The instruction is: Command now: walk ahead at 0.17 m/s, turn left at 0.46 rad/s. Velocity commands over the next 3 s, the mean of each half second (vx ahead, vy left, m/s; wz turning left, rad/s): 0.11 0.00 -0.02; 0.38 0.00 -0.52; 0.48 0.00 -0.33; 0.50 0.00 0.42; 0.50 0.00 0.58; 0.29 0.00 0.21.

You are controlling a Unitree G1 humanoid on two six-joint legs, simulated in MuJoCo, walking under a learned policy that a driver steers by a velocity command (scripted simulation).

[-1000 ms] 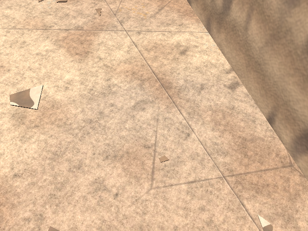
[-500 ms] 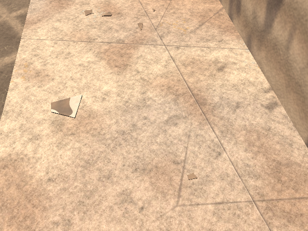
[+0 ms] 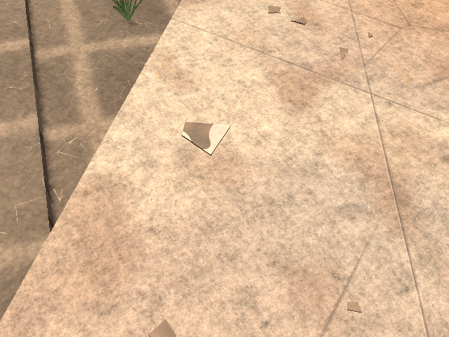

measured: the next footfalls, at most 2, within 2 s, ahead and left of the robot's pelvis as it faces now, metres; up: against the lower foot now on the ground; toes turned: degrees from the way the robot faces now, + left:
right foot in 0.36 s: +0.22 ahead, -0.07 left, +0.00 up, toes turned -1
left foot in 0.78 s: +0.28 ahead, +0.13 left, +0.00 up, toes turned -17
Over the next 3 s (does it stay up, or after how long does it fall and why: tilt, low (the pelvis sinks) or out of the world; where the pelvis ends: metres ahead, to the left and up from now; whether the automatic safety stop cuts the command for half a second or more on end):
stays up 1.20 -0.30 0.00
